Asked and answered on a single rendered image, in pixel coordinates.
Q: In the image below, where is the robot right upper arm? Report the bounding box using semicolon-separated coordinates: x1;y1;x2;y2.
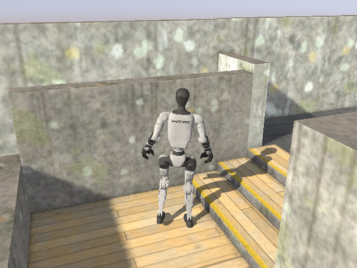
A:
193;113;207;143

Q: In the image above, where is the robot right shin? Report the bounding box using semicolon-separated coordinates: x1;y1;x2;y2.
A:
185;184;194;220

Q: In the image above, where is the left robot forearm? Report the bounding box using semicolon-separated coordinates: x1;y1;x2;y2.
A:
144;132;156;151

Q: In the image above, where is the robot right hand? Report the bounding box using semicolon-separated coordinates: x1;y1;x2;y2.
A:
200;152;213;163

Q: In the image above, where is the humanoid robot torso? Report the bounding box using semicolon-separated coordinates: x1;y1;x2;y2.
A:
168;109;194;168

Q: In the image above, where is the right robot forearm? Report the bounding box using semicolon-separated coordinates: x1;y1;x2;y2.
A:
202;135;212;155

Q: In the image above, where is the robot left hand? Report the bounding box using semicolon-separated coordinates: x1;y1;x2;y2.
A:
141;147;154;159

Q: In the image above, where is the robot left upper arm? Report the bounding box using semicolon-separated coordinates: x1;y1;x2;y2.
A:
151;112;170;141

